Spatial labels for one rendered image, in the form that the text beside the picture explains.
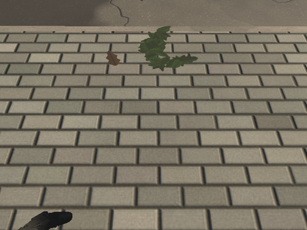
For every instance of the left robot hand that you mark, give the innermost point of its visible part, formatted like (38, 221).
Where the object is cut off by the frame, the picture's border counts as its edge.
(45, 220)

